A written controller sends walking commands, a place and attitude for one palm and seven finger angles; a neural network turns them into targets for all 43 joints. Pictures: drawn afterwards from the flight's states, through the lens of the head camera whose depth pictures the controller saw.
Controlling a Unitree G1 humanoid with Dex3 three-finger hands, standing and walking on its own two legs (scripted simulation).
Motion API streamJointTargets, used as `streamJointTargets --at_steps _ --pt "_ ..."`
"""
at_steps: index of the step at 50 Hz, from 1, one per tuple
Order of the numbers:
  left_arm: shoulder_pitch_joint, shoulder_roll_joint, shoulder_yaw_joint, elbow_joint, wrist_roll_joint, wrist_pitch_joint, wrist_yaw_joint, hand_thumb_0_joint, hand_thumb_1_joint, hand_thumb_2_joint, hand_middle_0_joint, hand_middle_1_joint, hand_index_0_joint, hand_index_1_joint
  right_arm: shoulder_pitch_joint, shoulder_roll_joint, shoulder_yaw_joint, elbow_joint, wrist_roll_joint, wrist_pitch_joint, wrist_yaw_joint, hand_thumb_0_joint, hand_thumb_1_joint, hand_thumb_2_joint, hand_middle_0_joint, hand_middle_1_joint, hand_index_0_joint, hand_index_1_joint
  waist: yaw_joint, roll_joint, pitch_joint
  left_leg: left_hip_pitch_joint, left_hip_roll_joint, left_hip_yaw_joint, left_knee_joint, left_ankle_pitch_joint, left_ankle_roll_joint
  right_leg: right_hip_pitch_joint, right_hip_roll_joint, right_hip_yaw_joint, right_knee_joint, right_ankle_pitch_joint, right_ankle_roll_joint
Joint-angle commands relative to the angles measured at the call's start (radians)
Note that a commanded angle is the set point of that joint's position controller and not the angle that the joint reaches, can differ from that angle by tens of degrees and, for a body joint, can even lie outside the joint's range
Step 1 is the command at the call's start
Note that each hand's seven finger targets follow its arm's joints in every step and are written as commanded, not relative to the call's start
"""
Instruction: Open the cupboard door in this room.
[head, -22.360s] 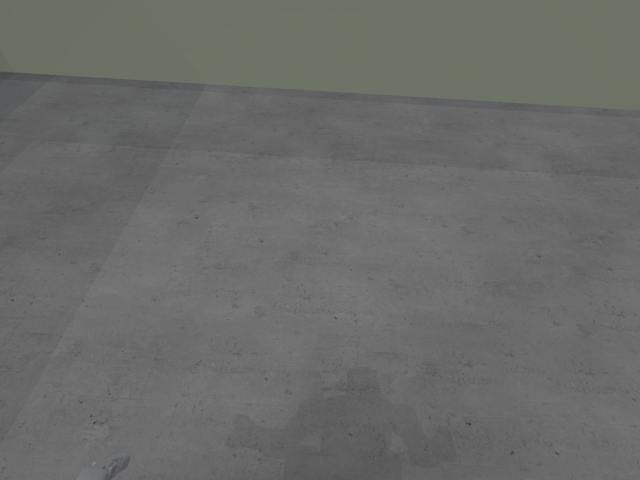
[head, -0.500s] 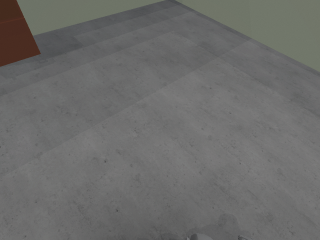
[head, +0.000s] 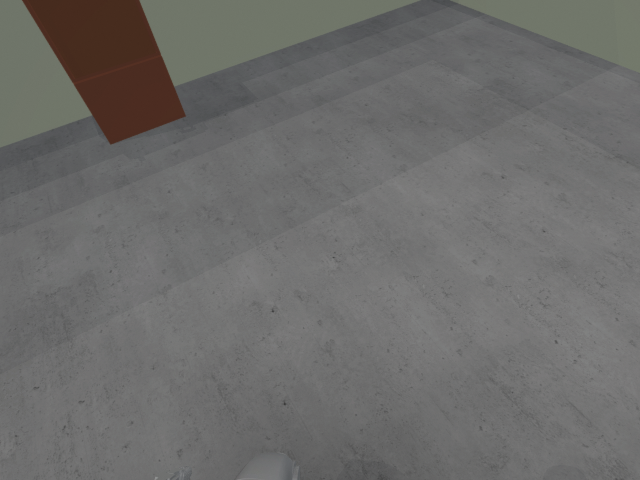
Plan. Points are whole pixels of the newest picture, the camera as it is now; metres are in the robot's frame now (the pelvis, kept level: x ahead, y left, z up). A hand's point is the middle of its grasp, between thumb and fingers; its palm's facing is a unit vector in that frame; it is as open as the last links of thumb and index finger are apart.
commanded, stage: turn or walk to find it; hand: left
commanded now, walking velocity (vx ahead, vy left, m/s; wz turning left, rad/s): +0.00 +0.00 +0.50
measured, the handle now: out of the picture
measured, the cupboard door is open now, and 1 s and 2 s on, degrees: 0 0 0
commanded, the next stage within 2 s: none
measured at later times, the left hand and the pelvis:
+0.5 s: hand out of the picture -0.03 +0.28 -0.18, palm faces +0.32 -0.92 -0.22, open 7.4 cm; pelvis +0.02 +0.07 +0.00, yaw +16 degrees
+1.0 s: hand (165, 432) +0.22 +0.27 -0.16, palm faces +0.44 -0.87 -0.22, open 7.3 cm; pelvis +0.23 +0.07 -0.01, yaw +26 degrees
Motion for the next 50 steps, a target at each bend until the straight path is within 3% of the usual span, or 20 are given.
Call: streamJointTargets --at_steps 1,6,12,15,16,17,18,19,21,25,33,37,39,40,41,42,43,44,47,50 --pt "0.031 0.192 0.057 -0.061 0.0 -0.037 0.019 0.0 0.9 0.9 -0.2 -0.3 -0.2 -0.3 -0.021 -0.054 -0.007 -0.066 0.006 -0.013 0.004 0.0 -0.9 -0.9 0.2 0.3 0.2 0.3 0.044 -0.232 -0.032 -0.067 0.042 0.009 0.025 0.026 -0.027 0.071 -0.237 0.152 -0.231 0.157 -0.064" --pt "0.105 0.224 0.067 -0.027 0.008 -0.034 0.019 0.0 0.9 0.9 -0.2 -0.3 -0.2 -0.3 -0.099 -0.04 0.008 -0.079 0.01 -0.019 0.001 0.0 -0.9 -0.9 0.2 0.3 0.2 0.3 0.079 -0.217 -0.06 -0.034 0.06 0.05 -0.165 -0.066 -0.034 0.168 -0.283 0.126 -0.189 0.319 -0.096" --pt "0.138 0.265 0.088 0.018 0.018 -0.045 0.004 0.0 0.9 0.9 -0.2 -0.3 -0.2 -0.3 -0.166 -0.029 0.025 -0.12 0.013 -0.05 0.019 0.0 -0.9 -0.9 0.2 0.3 0.2 0.3 0.108 -0.262 -0.083 0.076 0.092 0.129 -0.448 -0.141 0.005 0.163 -0.35 0.141 -0.242 -0.068 -0.099" --pt "0.1 0.271 0.09 0.029 0.009 -0.043 -0.007 0.0 0.9 0.9 -0.2 -0.3 -0.2 -0.3 -0.053 -0.04 0.025 -0.092 0.009 -0.074 0.015 0.0 -0.9 -0.9 0.2 0.3 0.2 0.3 0.034 -0.152 -0.12 0.353 0.053 0.186 -0.728 0.004 0.027 0.023 -0.302 0.016 -0.097 -0.124 -0.029" --pt "0.081 0.244 0.084 0.019 0.0 -0.038 -0.014 0.0 0.9 0.9 -0.2 -0.3 -0.2 -0.3 0.031 -0.094 0.01 -0.069 0.01 -0.081 0.01 0.0 -0.9 -0.9 0.2 0.3 0.2 0.3 -0.015 -0.009 -0.142 0.528 0.09 0.089 -0.827 -0.007 0.057 -0.135 -0.234 -0.057 0.076 -0.17 0.03" --pt "0.046 0.169 0.068 -0.021 -0.005 -0.034 -0.029 0.0 0.9 0.9 -0.2 -0.3 -0.2 -0.3 0.102 -0.204 -0.021 -0.056 0.001 -0.085 0.002 0.0 -0.9 -0.9 0.2 0.3 0.2 0.3 -0.062 0.314 -0.108 0.653 0.337 -0.306 -0.937 -0.154 0.148 -0.443 -0.077 -0.112 0.376 -0.328 0.101" --pt "-0.073 0.156 0.05 -0.074 0.008 -0.03 -0.032 0.0 0.9 0.9 -0.2 -0.3 -0.2 -0.3 0.185 -0.248 -0.025 -0.027 0.003 -0.084 -0.007 0.0 -0.9 -0.9 0.2 0.3 0.2 0.3 -0.107 0.262 -0.039 0.607 0.438 -0.433 -1.008 -0.161 0.232 -0.572 -0.053 -0.005 0.508 -0.343 0.098" --pt "-0.099 0.162 0.055 -0.079 0.01 -0.033 -0.038 0.0 0.9 0.9 -0.2 -0.3 -0.2 -0.3 0.167 -0.23 -0.014 -0.018 0.005 -0.086 -0.013 0.0 -0.9 -0.9 0.2 0.3 0.2 0.3 -0.083 0.174 0.002 0.555 0.438 -0.407 -1.021 -0.185 0.257 -0.585 -0.091 0.06 0.55 -0.274 0.082" --pt "-0.094 0.171 0.064 -0.05 0.009 -0.035 -0.044 0.0 0.9 0.9 -0.2 -0.3 -0.2 -0.3 0.061 -0.16 0.008 -0.049 0.006 -0.097 -0.022 0.0 -0.9 -0.9 0.2 0.3 0.2 0.3 -0.031 0.178 0.072 0.421 0.342 -0.313 -1.03 -0.168 0.219 -0.547 -0.094 0.1 0.613 -0.135 0.085" --pt "0.012 0.167 0.054 0.007 0.012 -0.038 -0.055 0.0 0.9 0.9 -0.2 -0.3 -0.2 -0.3 0.041 -0.118 0.026 -0.053 0.015 -0.132 -0.023 0.0 -0.9 -0.9 0.2 0.3 0.2 0.3 0.024 0.072 0.029 0.448 0.236 -0.137 -1.0 0.174 0.196 -0.482 -0.068 0.081 0.615 0.025 0.114" --pt "-0.141 0.142 0.037 -0.067 0.001 -0.048 -0.055 0.0 0.9 0.9 -0.2 -0.3 -0.2 -0.3 0.151 -0.091 0.019 0.01 0.015 -0.149 -0.031 0.0 -0.9 -0.9 0.2 0.3 0.2 0.3 -0.009 0.074 0.049 0.539 0.251 -0.117 -0.976 0.408 0.24 -0.539 -0.079 0.079 0.393 0.064 0.132" --pt "-0.132 0.127 0.036 -0.065 -0.006 -0.064 -0.056 0.0 0.9 0.9 -0.2 -0.3 -0.2 -0.3 0.137 -0.103 0.016 0.032 0.004 -0.147 -0.033 0.0 -0.9 -0.9 0.2 0.3 0.2 0.3 0.007 0.09 0.031 0.448 0.242 -0.11 -0.898 0.51 0.215 -0.273 -0.024 0.03 0.157 0.035 0.092" --pt "0.087 0.156 0.049 0.002 -0.001 -0.078 -0.053 0.0 0.9 0.9 -0.2 -0.3 -0.2 -0.3 0.114 -0.112 0.012 0.036 0.009 -0.146 -0.034 0.0 -0.9 -0.9 0.2 0.3 0.2 0.3 0.11 0.006 -0.07 0.383 0.189 -0.065 -0.674 0.599 0.173 0.023 0.019 0.008 0.048 0.125 0.072" --pt "0.26 0.209 0.064 0.061 0.008 -0.094 -0.046 0.0 0.9 0.9 -0.2 -0.3 -0.2 -0.3 0.124 -0.092 0.012 0.037 0.016 -0.15 -0.027 0.0 -0.9 -0.9 0.2 0.3 0.2 0.3 0.178 -0.086 -0.171 0.264 0.127 -0.033 -0.446 0.523 0.135 0.288 -0.022 0.061 0.008 0.147 0.049" --pt "0.405 0.333 0.095 0.106 0.022 -0.102 -0.027 0.0 0.9 0.9 -0.2 -0.3 -0.2 -0.3 0.17 -0.015 0.027 0.018 0.029 -0.152 -0.018 0.0 -0.9 -0.9 0.2 0.3 0.2 0.3 0.214 -0.385 -0.314 0.02 -0.021 0.039 -0.096 -0.01 0.087 0.527 -0.329 0.45 -0.076 0.133 -0.027" --pt "0.397 0.361 0.095 0.109 0.0 -0.099 -0.018 0.0 0.9 0.9 -0.2 -0.3 -0.2 -0.3 0.153 -0.009 0.03 -0.016 0.034 -0.144 -0.02 0.0 -0.9 -0.9 0.2 0.3 0.2 0.3 0.182 -0.393 -0.305 -0.071 -0.029 -0.015 0.105 -0.218 0.096 0.473 -0.461 0.677 -0.219 0.118 -0.089" --pt "0.296 0.321 0.089 0.088 -0.002 -0.093 -0.013 0.0 0.9 0.9 -0.2 -0.3 -0.2 -0.3 0.13 -0.021 0.022 -0.006 0.03 -0.137 -0.019 0.0 -0.9 -0.9 0.2 0.3 0.2 0.3 0.151 -0.243 -0.181 -0.08 0.036 -0.038 0.186 -0.147 0.108 0.325 -0.441 0.623 -0.264 -0.118 -0.111" --pt "0.2 0.274 0.08 0.069 0.002 -0.099 -0.015 0.0 0.9 0.9 -0.2 -0.3 -0.2 -0.3 0.073 0.003 0.026 -0.004 0.023 -0.135 -0.007 0.0 -0.9 -0.9 0.2 0.3 0.2 0.3 0.138 -0.244 -0.099 -0.117 0.073 -0.023 0.217 -0.047 0.105 0.189 -0.395 0.599 -0.301 -0.267 -0.09" --pt "0.07 0.15 0.044 0.059 0.008 -0.105 -0.007 0.0 0.9 0.9 -0.2 -0.3 -0.2 -0.3 0.071 0.035 0.025 0.015 0.007 -0.107 0.003 0.0 -0.9 -0.9 0.2 0.3 0.2 0.3 0.044 -0.16 -0.015 -0.031 0.125 -0.016 0.138 0.082 0.084 -0.061 -0.307 0.318 -0.325 -0.204 -0.048" --pt "0.098 0.121 0.038 0.086 0.012 -0.111 -0.009 0.0 0.9 0.9 -0.2 -0.3 -0.2 -0.3 0.098 0.055 0.03 0.031 0.001 -0.086 0.008 0.0 -0.9 -0.9 0.2 0.3 0.2 0.3 0.019 -0.199 -0.019 -0.028 0.122 0.037 0.031 0.15 0.052 -0.078 -0.241 0.14 -0.334 -0.065 -0.026"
